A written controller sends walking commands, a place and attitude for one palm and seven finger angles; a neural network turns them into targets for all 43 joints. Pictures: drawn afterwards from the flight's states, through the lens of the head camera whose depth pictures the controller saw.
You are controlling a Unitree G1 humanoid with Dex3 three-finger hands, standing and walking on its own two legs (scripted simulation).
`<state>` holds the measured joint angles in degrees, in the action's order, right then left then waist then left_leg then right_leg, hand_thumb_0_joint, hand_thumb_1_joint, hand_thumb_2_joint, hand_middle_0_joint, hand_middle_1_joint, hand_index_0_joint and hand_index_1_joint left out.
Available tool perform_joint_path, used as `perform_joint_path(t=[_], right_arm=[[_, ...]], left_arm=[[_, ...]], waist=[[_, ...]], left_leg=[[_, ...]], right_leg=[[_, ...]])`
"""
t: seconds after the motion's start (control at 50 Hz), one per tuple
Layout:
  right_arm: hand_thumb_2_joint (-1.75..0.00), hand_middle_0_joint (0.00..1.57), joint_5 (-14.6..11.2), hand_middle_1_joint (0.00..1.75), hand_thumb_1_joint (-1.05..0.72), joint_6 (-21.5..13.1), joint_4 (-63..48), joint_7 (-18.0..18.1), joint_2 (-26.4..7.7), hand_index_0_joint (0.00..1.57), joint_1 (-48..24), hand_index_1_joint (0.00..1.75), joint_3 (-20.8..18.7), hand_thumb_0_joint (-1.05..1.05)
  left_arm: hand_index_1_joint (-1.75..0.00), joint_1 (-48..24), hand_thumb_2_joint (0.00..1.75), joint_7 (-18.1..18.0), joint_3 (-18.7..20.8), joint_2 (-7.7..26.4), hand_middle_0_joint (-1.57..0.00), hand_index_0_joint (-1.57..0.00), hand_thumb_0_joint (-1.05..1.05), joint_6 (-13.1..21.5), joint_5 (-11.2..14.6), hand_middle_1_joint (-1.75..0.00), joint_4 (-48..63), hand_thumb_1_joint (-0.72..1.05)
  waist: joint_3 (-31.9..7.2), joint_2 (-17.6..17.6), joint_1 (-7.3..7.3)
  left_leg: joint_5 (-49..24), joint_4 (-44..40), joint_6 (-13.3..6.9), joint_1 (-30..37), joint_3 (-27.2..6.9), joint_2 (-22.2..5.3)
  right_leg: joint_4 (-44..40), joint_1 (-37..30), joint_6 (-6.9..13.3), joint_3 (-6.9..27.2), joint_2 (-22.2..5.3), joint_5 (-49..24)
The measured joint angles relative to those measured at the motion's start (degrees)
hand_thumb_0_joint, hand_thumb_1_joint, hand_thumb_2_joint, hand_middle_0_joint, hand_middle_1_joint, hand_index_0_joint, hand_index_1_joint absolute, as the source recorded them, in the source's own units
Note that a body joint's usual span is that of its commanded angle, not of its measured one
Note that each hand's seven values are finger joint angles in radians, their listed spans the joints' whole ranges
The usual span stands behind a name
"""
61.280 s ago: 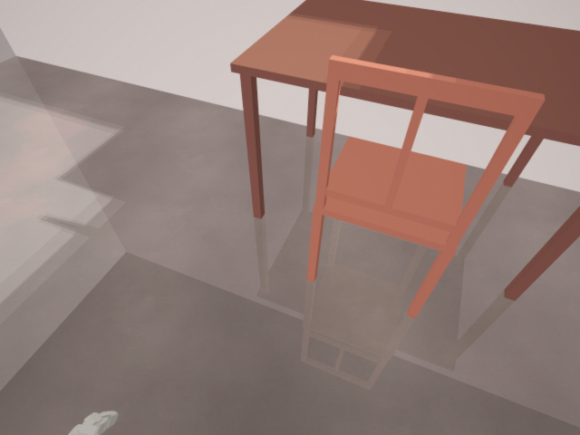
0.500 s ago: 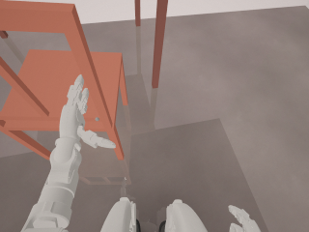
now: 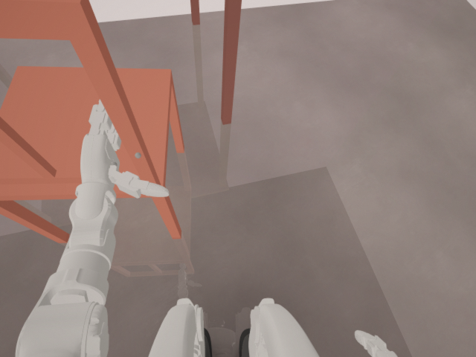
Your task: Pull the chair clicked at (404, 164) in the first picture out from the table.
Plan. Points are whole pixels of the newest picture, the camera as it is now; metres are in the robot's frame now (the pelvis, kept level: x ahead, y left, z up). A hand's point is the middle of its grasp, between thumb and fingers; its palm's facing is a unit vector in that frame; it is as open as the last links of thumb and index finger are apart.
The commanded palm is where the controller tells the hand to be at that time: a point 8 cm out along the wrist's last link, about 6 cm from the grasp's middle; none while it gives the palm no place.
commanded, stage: push the fingers through the gap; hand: left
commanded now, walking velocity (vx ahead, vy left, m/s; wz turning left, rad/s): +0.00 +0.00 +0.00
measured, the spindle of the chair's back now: out of the picture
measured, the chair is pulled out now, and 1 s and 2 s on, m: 0.21 0.21 0.24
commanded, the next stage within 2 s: hook a spindle and tug to test in 0.56 s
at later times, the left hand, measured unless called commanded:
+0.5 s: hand (133, 148) +0.46 +0.16 +0.02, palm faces +0.04 -1.00 -0.03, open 17.0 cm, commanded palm +0.43 +0.21 +0.03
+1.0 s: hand (135, 149) +0.45 +0.16 +0.02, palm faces +0.03 -1.00 -0.03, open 15.6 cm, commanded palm +0.43 +0.20 +0.03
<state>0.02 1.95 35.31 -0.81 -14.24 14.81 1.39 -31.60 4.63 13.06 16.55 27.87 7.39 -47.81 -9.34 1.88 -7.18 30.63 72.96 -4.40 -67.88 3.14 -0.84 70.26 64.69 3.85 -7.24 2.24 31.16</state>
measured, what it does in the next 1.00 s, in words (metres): stands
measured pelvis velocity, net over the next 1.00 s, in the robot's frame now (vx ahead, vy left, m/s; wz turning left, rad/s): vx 0.00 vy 0.01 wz -0.01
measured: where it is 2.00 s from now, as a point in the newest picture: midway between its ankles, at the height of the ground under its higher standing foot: outside the picture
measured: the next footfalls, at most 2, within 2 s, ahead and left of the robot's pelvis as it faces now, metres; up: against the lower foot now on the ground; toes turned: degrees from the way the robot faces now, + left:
none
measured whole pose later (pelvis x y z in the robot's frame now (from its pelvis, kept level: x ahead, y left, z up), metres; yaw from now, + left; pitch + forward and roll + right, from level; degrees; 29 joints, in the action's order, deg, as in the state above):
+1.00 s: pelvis +0.00 +0.01 +0.00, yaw +0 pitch +25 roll -4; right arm 0.8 4.8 35.1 -2.0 -13.8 15.2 1.3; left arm -34.9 3.4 13.4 16.6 31.7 5.6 -52.5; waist -9.5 1.9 -7.5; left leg 30.6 73.2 -5.0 -68.1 3.1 -0.7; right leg 70.0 64.7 3.2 -7.1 2.3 30.8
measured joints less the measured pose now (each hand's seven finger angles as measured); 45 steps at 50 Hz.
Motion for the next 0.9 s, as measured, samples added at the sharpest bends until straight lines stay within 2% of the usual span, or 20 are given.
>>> perform_joint_path(t=[0.1, 0.22, 0.32, 0.44, 0.62, 0.72, 0.8, 0.9], right_arm=[[-0.89, 0.2, 0.4, 0.3, -0.91, 0.6, 0.2, -0.2, 0.2, 0.2, 0.6, 0.3, 0.1, 0.0], [-0.89, 0.2, 0.4, 0.3, -0.91, 1.7, 0.2, -0.6, 0.2, 0.2, 1.5, 0.3, 0.1, 0.0], [-0.89, 0.2, 0.3, 0.3, -0.91, 2.6, 0.1, -1.0, 0.3, 0.2, 2.2, 0.3, 0.0, 0.0], [-0.89, 0.2, 0.3, 0.3, -0.91, 3.0, -0.3, -1.2, 0.5, 0.2, 2.5, 0.3, 0.0, 0.0], [-0.89, 0.2, 0.5, 0.3, -0.91, 2.7, -0.2, -1.3, 0.4, 0.2, 1.0, 0.3, -0.3, 0.0], [-0.89, 0.2, 0.3, 0.3, -0.91, 3.1, -0.3, -1.3, 0.3, 0.2, 0.4, 0.3, -0.3, 0.0], [-0.89, 0.2, 0.2, 0.3, -0.91, 3.3, -0.9, -1.4, 0.3, 0.2, 0.4, 0.3, -0.2, 0.0], [-0.89, 0.2, 0.5, 0.3, -0.91, 3.0, -0.8, -1.3, 0.5, 0.2, 0.5, 0.3, -0.1, 0.0]], left_arm=[[-0.08, -2.7, 0.3, -0.4, 1.8, 1.2, -0.06, -0.06, -0.02, 1.4, -0.9, -0.08, -2.6, -0.5], [-0.08, -5.0, 0.3, 0.6, 2.4, 3.0, -0.06, -0.06, -0.01, 1.0, -0.8, -0.08, -5.3, -0.5], [-0.08, -3.5, 0.3, 1.4, 2.3, 1.9, -0.06, -0.06, -0.01, 0.7, 0.1, -0.08, -3.7, -0.5], [-0.08, -0.5, 0.3, 0.4, 2.2, 0.7, -0.06, -0.06, -0.01, 1.5, -0.6, -0.08, -2.1, -0.5], [-0.08, -1.3, 0.3, 0.2, 1.3, 1.0, -0.06, -0.06, -0.02, 2.8, -0.6, -0.08, -2.3, -0.5], [-0.09, -1.4, 0.3, 0.7, 0.4, 0.4, -0.06, -0.06, -0.01, 2.2, -0.4, -0.09, -2.5, -0.5], [-0.16, -0.6, 0.3, 0.3, 0.6, -0.2, -0.08, -0.08, -0.01, 1.9, -0.4, -0.16, -2.4, -0.5], [-0.33, -1.2, 0.3, -0.8, 0.3, -0.7, -0.14, -0.14, -0.01, 3.0, -1.1, -0.33, -3.2, -0.5]], waist=[[-0.1, -0.1, -0.6], [0.0, 0.2, -1.1], [0.1, 0.2, -0.99], [-0.3, -0.1, -0.85], [-0.1, 0.0, -0.41], [-0.3, 0.1, -0.15], [-0.5, 0.0, -0.1], [-0.3, -0.1, -0.05]], left_leg=[[0.3, 0.4, 0.0, -0.7, 0.1, -0.2], [0.5, 0.5, 0.0, -1.1, 0.0, -0.3], [0.3, -0.5, -0.2, -0.3, 0.4, -0.4], [0.3, -1.5, -0.3, 1.2, 0.6, -0.4], [0.3, -0.7, -0.4, 0.8, 0.0, -0.2], [0.2, -0.9, -0.5, 1.0, 0.2, -0.1], [0.0, -1.1, -0.6, 1.3, 0.4, 0.0], [0.0, -0.6, -0.7, 0.9, 0.2, 0.1]], right_leg=[[0.3, 0.7, 0.0, 0.1, 0.2, 0.1], [0.2, 1.1, -0.1, 0.0, 0.3, 0.2], [-0.8, 0.4, -0.3, 0.5, 0.5, -0.2], [-1.8, -0.9, -0.5, 0.9, 0.6, -0.4], [-1.5, -1.0, -0.5, 0.3, 0.4, -0.2], [-1.6, -1.2, -0.7, 0.4, 0.3, -0.4], [-1.6, -1.4, -0.8, 0.6, 0.3, -0.5], [-1.1, -1.1, -0.8, 0.4, 0.1, -0.5]])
